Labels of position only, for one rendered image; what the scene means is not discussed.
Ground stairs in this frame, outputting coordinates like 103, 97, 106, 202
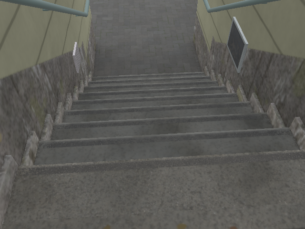
33, 72, 300, 165

